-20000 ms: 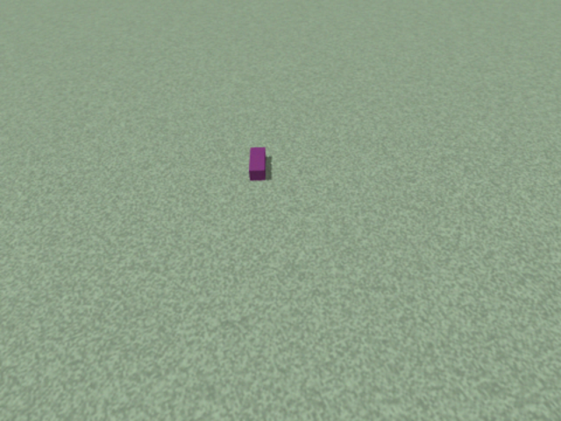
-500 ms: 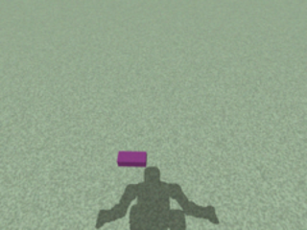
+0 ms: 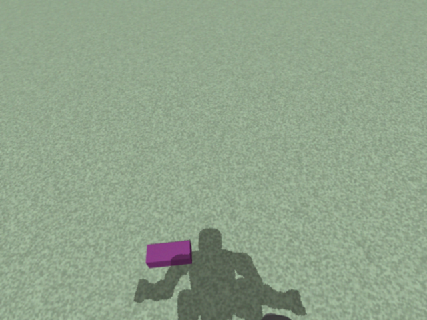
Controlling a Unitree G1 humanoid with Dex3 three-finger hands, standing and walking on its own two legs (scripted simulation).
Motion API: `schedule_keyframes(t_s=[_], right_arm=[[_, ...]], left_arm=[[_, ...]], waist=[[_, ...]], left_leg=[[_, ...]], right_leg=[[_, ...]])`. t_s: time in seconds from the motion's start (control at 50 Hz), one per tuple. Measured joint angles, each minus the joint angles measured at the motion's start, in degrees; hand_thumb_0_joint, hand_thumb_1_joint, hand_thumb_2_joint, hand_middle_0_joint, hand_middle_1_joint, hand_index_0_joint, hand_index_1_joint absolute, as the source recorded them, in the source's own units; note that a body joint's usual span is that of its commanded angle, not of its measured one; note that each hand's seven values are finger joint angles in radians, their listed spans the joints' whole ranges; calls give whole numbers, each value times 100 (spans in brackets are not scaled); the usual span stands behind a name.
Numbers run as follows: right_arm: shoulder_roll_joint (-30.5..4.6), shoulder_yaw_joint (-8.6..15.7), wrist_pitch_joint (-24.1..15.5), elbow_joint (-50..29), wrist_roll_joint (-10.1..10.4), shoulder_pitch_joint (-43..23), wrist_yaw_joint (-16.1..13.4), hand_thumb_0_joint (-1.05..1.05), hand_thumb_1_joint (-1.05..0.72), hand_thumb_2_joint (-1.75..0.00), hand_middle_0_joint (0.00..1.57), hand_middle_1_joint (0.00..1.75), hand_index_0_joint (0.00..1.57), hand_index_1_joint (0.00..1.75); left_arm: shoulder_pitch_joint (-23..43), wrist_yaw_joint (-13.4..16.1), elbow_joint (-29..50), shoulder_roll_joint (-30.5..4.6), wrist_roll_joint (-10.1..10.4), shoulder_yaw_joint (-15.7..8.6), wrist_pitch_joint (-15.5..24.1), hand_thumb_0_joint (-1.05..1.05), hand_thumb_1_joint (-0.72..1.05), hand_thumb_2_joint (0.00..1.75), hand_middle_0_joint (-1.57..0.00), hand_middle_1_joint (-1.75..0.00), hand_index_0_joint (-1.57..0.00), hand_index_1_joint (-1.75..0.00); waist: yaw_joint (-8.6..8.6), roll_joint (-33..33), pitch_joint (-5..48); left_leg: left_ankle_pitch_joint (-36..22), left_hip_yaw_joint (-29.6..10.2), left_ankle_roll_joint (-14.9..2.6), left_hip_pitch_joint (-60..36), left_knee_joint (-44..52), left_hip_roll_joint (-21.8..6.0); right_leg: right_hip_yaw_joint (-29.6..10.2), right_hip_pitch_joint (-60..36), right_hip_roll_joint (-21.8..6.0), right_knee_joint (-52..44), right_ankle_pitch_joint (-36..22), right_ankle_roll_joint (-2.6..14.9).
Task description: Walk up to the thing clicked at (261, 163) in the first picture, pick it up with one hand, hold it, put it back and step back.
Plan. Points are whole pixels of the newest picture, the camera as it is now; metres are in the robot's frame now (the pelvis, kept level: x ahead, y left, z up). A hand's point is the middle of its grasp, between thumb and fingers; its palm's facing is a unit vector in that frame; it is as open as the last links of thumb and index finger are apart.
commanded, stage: walk up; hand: left
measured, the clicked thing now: (169, 254) +0.53 +0.25 -0.72
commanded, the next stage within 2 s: none
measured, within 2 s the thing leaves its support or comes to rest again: neither
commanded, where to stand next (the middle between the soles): +0.15 +0.00 m, yaw +2 degrees
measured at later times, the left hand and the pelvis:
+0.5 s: hand (115, 314) +0.18 +0.24 -0.16, palm faces +0.04 -0.94 -0.33, open 7.4 cm; pelvis +0.10 -0.02 +0.00, yaw +2 degrees
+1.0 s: hand out of the picture +0.10 +0.27 -0.13, palm faces +0.04 -0.89 -0.45, open 7.4 cm; pelvis +0.06 -0.02 +0.00, yaw +3 degrees
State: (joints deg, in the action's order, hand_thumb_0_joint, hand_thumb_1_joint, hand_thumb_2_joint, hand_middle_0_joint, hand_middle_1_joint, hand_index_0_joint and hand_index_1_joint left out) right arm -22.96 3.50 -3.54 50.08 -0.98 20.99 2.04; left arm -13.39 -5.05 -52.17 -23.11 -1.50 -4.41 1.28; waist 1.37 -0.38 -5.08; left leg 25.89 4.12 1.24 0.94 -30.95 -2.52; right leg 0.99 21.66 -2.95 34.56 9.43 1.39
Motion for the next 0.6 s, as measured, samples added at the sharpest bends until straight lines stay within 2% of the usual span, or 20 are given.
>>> schedule_keyframes(t_s=[0.02,0.04,0.1,0.14,0.22,0.3,0.34,0.4,0.44,0.52,0.6], right_arm=[[-28,7,30,6,18,-22,-31,0,-90,-90,20,30,21,30],[-11,-6,67,4,42,-48,-63,0,-90,-90,20,30,21,30],[35,-109,114,3,69,-146,-107,1,-90,-90,20,30,21,30],[2,-121,100,-33,102,-213,-95,1,-90,-90,20,30,21,30],[-57,-93,84,-173,96,-335,-87,0,-90,-90,20,30,21,30],[-41,-79,124,-122,86,-494,-156,0,-90,-90,20,30,21,30],[-10,-90,151,-61,69,-551,-181,0,-90,-90,20,30,21,30],[40,-105,184,7,28,-601,-197,0,-90,-90,20,30,21,30],[156,-104,208,58,-11,-706,-215,0,-90,-90,20,30,21,30],[251,-199,258,-30,9,-999,-212,0,-90,-90,20,30,21,30],[256,-234,333,-136,-13,-1280,-225,0,-90,-90,20,30,21,30]], left_arm=[[74,25,52,68,-7,-13,58,1,91,90,-20,-30,-20,-30],[118,53,147,103,-5,-14,118,1,91,90,-20,-30,-20,-30],[136,116,380,192,86,31,197,1,91,90,-20,-30,-20,-30],[55,166,454,269,135,84,197,1,91,90,-20,-30,-20,-30],[-141,252,496,307,131,175,190,1,90,90,-20,-30,-20,-30],[-150,370,480,296,91,246,140,1,90,90,-20,-30,-20,-30],[-87,400,480,267,105,276,80,1,90,90,-20,-30,-20,-30],[-12,433,455,197,170,318,-31,1,90,90,-20,-30,-20,-30],[146,470,361,123,240,303,-133,1,90,90,-20,-30,-20,-30],[377,551,252,117,309,297,-285,1,90,90,-20,-30,-20,-30],[429,523,137,116,303,281,-291,1,91,90,-20,-30,-20,-30]], waist=[[14,-170,-59],[4,-217,-102],[-147,-100,-149],[-191,-124,-127],[-229,-180,-109],[-250,-165,-207],[-269,-116,-274],[-259,-3,-291],[-235,239,-350],[-182,268,-472],[-186,191,-365]], left_leg=[[109,-97,-94,168,-522,-159],[144,-265,-173,439,-1220,-148],[305,-442,-301,1298,-3009,202],[85,-498,-330,1773,-3409,239],[-411,-667,-222,2391,-3063,144],[-788,-638,-61,2501,-1877,63],[-992,-530,-68,2405,-1346,63],[-1552,-380,-200,2047,-553,161],[-1347,-335,-211,2017,-562,315],[-1331,-394,-264,2087,-654,230],[-1436,-395,-217,2239,-592,145]], right_leg=[[122,-54,108,113,103,-10],[185,-88,136,235,257,-4],[131,-311,64,222,481,83],[142,-560,88,-76,441,106],[163,-886,228,-488,405,138],[232,-993,332,-501,537,146],[288,-967,343,-299,711,126],[361,-799,309,288,1126,69],[294,-624,160,742,1338,24],[-168,-251,450,1843,2398,24],[-326,-223,398,1968,2343,25]])
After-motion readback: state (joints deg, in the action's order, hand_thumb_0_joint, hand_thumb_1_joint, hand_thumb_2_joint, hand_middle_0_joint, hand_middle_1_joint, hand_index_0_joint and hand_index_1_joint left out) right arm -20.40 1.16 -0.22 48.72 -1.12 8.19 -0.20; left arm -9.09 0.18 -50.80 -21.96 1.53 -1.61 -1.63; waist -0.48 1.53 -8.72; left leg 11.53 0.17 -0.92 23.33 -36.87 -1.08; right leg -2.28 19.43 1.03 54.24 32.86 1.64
